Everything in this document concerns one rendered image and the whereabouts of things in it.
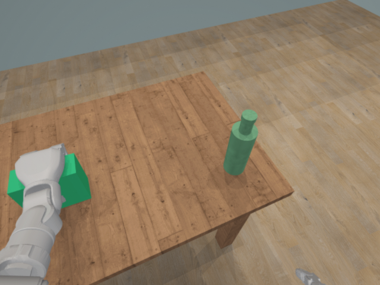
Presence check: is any sponge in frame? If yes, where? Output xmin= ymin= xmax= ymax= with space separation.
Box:
xmin=7 ymin=153 xmax=91 ymax=208

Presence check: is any left robot forearm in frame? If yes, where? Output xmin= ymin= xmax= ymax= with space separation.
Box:
xmin=0 ymin=180 xmax=62 ymax=279

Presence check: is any robot left hand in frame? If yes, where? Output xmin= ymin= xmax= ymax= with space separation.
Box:
xmin=15 ymin=143 xmax=68 ymax=203

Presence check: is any table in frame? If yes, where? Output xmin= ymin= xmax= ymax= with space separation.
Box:
xmin=0 ymin=71 xmax=295 ymax=285

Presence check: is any robot right hand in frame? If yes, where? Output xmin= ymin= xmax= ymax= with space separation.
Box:
xmin=296 ymin=268 xmax=326 ymax=285

